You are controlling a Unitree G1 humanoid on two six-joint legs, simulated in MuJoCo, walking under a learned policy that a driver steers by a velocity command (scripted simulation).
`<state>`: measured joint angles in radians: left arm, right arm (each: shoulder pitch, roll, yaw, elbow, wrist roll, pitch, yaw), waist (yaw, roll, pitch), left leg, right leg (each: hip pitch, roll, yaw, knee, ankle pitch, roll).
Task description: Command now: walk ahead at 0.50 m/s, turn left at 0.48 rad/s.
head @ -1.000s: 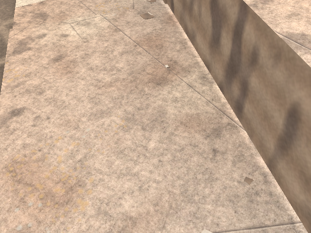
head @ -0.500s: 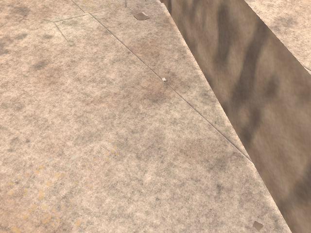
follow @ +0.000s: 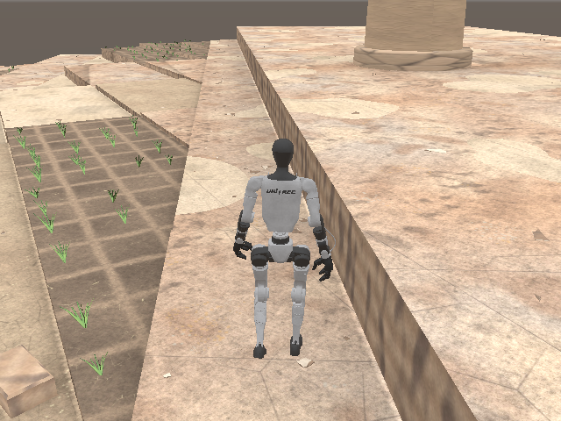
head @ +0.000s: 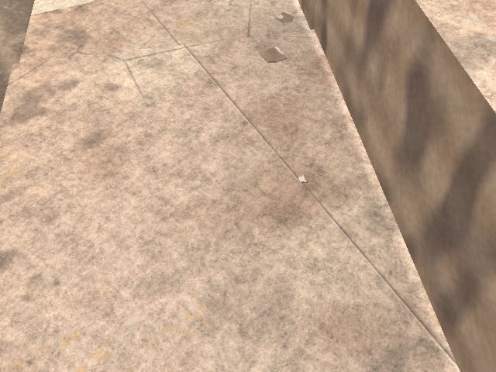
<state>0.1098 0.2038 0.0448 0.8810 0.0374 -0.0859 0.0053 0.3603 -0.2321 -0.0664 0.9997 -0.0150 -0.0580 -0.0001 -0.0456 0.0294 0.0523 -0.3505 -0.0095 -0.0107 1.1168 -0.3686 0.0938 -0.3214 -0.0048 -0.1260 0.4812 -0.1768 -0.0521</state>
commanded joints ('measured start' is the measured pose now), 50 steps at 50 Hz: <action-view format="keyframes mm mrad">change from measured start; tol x32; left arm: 1 130 63 16 12 -13 -18 10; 21 325 61 16 -44 -21 13 -5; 42 -198 109 -6 -193 -11 36 -39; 50 277 235 46 -49 -17 23 -12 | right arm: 1 20 -21 -12 -62 -24 23 21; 15 -381 -41 5 -252 -27 50 74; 20 52 -180 -58 -137 -44 27 32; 50 145 -158 1 -74 -6 -20 -16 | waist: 1 30 -114 -40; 18 9 -126 -45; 21 -19 249 -319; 50 98 -163 -256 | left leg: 1 -231 96 -37 53 72 -14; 19 126 -77 173 -583 146 108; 22 677 350 -722 -849 32 308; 29 226 149 -242 -897 550 196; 46 458 158 -160 -669 1125 57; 50 -209 -84 -129 201 -103 6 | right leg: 1 190 -283 260 -298 64 -89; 18 424 -287 -140 12 830 -56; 20 158 -243 -164 533 492 -3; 21 -308 -35 -93 884 -396 65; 22 -429 -12 123 951 -359 62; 42 -319 -44 68 129 183 25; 47 187 25 77 -27 74 -74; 50 541 -367 805 -202 -142 -238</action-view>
